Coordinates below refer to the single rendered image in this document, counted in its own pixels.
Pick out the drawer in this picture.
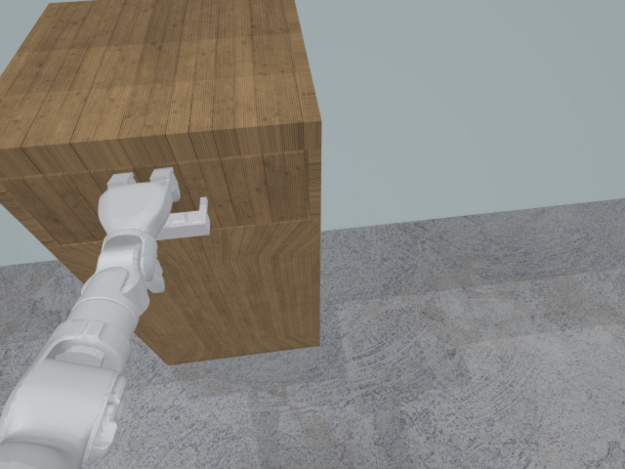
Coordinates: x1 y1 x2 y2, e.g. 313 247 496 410
0 149 308 245

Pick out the left robot upper arm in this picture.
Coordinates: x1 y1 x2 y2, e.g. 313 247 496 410
0 359 128 469

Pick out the left robot forearm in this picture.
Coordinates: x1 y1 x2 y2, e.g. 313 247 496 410
0 229 157 444

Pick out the left robot hand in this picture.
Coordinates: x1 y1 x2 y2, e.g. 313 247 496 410
98 167 181 293

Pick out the cabinet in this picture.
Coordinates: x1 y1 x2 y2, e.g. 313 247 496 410
0 0 321 365

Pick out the handle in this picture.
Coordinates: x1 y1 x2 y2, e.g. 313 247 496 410
156 197 210 240

